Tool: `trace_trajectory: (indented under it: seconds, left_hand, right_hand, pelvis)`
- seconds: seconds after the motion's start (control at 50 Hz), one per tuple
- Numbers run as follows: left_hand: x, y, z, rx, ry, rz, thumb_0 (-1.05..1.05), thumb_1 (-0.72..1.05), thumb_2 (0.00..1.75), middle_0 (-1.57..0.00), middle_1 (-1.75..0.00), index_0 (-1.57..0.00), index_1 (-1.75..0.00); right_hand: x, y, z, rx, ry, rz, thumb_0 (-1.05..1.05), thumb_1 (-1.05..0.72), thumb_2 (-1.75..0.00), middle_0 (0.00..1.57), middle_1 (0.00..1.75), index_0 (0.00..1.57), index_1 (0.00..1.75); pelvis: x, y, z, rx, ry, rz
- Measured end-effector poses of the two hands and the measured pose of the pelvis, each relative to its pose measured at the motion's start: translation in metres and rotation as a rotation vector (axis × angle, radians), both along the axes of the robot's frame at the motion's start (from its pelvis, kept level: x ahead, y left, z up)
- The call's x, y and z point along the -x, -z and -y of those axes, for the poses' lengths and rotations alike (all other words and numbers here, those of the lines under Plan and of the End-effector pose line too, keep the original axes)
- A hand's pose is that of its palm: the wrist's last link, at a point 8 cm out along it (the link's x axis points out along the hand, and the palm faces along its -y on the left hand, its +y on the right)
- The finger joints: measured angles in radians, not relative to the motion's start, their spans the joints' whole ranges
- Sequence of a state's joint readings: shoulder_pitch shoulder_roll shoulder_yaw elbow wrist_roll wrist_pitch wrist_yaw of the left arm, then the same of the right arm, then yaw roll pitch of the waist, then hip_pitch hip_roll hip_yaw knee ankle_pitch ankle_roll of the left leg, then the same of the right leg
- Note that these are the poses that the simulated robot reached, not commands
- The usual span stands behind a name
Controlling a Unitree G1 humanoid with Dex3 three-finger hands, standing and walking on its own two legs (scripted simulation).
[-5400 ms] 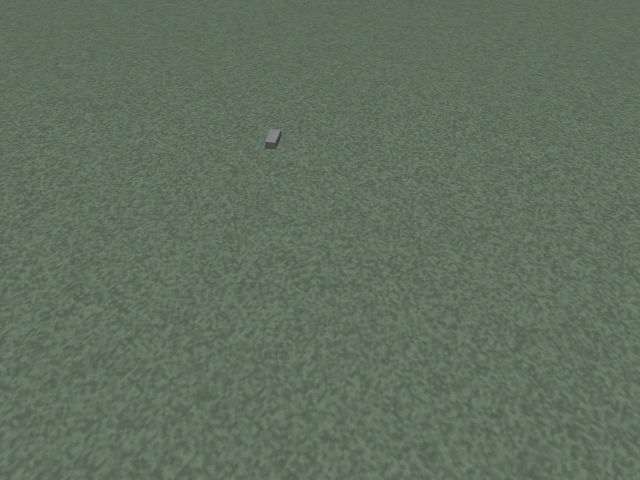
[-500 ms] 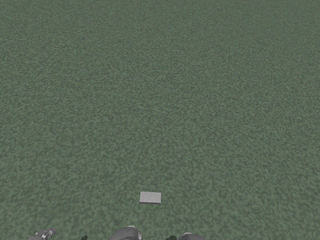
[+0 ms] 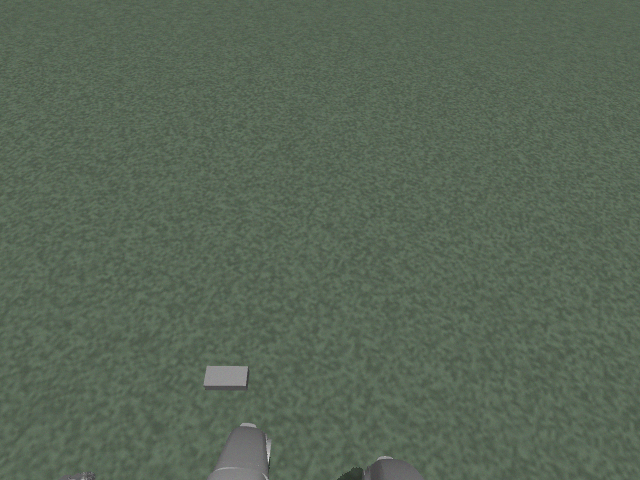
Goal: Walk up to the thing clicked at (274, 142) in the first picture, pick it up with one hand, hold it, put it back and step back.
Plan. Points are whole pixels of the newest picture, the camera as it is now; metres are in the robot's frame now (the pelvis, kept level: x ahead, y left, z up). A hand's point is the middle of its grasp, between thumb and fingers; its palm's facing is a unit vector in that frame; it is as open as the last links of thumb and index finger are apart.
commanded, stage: walk up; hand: left
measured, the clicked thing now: (227, 378) +0.48 +0.27 -0.69
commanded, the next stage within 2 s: stand in 1.64 s
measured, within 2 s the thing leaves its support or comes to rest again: neither
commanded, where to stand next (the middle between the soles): +0.13 +0.04 m, yaw +4 degrees
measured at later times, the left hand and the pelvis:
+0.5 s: hand out of the picture +0.04 +0.28 -0.11, palm faces +0.08 -0.90 -0.43, open 7.4 cm; pelvis +0.01 -0.01 +0.03, yaw +4 degrees
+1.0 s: hand out of the picture +0.08 +0.28 -0.09, palm faces +0.08 -0.93 -0.37, open 7.4 cm; pelvis +0.02 +0.00 +0.06, yaw +6 degrees
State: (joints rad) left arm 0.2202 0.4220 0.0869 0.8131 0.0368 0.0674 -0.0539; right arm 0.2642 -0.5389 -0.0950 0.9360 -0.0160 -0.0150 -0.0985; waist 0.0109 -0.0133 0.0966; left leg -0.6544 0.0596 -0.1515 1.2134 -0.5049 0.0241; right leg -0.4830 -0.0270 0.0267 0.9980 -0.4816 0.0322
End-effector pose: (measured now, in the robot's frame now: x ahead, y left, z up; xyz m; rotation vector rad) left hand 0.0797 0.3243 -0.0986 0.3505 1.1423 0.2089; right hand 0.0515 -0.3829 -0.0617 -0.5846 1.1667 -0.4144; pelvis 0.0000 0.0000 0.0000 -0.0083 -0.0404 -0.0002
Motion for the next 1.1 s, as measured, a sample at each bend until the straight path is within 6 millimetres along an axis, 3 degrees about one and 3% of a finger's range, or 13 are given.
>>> trace_trajectory:
  seconds: [0.08, 0.14, 0.24, 0.34, 0.42, 0.54, 0.76, 0.92, 1.1]
  left_hand:
    - [0.026, -0.014, 0.032, 0.019, -0.043, -0.036, 0.01, 0.9, 0.9, -0.21, -0.3, -0.21, -0.3]
    - [0.04, -0.023, 0.04, 0.005, -0.07, -0.05, 0.01, 0.9, 0.9, -0.21, -0.3, -0.21, -0.3]
    - [0.061, -0.037, 0.033, -0.051, -0.119, -0.081, 0.01, 0.9, 0.9, -0.21, -0.3, -0.21, -0.3]
    - [0.074, -0.041, 0.015, -0.082, -0.151, -0.106, 0.01, 0.9, 0.9, -0.21, -0.3, -0.21, -0.3]
    - [0.068, -0.038, 0.005, -0.074, -0.148, -0.106, 0.01, 0.9, 0.9, -0.21, -0.3, -0.2, -0.3]
    - [0.038, -0.032, 0.004, -0.047, -0.113, -0.021, 0.01, 0.9, 0.9, -0.2, -0.29, -0.2, -0.3]
    - [-0.001, -0.036, 0.005, 0.012, -0.08, 0.034, 0.01, 0.9, 0.9, -0.2, -0.3, -0.2, -0.3]
    - [0.001, -0.043, 0.006, 0.014, -0.098, 0.002, 0.01, 0.9, 0.9, -0.2, -0.3, -0.2, -0.3]
    - [0.014, -0.05, 0.007, 0.007, -0.131, -0.043, 0.01, 0.9, 0.9, -0.2, -0.29, -0.2, -0.3]
  right_hand:
    - [-0.013, 0.007, -0.007, -0.123, -0.05, -0.005, 0.0, -0.91, -0.9, 0.2, 0.3, 0.21, 0.3]
    - [-0.02, 0.012, -0.018, -0.197, -0.081, -0.04, 0.0, -0.91, -0.9, 0.2, 0.3, 0.21, 0.3]
    - [-0.039, 0.019, -0.036, -0.274, -0.124, -0.068, 0.0, -0.91, -0.9, 0.2, 0.3, 0.21, 0.3]
    - [-0.068, 0.02, -0.056, -0.296, -0.156, -0.022, 0.0, -0.91, -0.9, 0.2, 0.3, 0.21, 0.3]
    - [-0.086, 0.016, -0.072, -0.309, -0.169, 0.044, 0.0, -0.91, -0.9, 0.2, 0.3, 0.21, 0.3]
    - [-0.097, 0.008, -0.084, -0.319, -0.17, 0.074, 0.0, -0.91, -0.9, 0.2, 0.3, 0.21, 0.3]
    - [-0.08, -0.006, -0.094, -0.311, -0.129, 0.011, 0.0, -0.91, -0.9, 0.2, 0.3, 0.21, 0.3]
    - [-0.068, -0.01, -0.09, -0.315, -0.092, -0.041, 0.0, -0.91, -0.9, 0.2, 0.3, 0.21, 0.3]
    - [-0.073, -0.01, -0.088, -0.326, -0.089, -0.051, 0.0, -0.91, -0.9, 0.2, 0.3, 0.21, 0.3]
  pelvis:
    - [-0.004, -0.018, 0.016, -0.011, -0.012, -0.007]
    - [-0.009, -0.027, 0.025, -0.017, -0.024, -0.017]
    - [-0.013, -0.033, 0.03, -0.023, -0.047, -0.03]
    - [-0.012, -0.033, 0.021, -0.036, -0.071, -0.031]
    - [-0.01, -0.034, 0.011, -0.033, -0.067, -0.023]
    - [-0.012, -0.035, 0.009, 0.008, -0.073, -0.008]
    - [-0.015, -0.05, -0.004, 0.012, -0.08, -0.009]
    - [-0.018, -0.06, -0.002, 0.009, -0.093, -0.005]
    - [-0.021, -0.065, -0.001, 0.003, -0.104, -0.002]
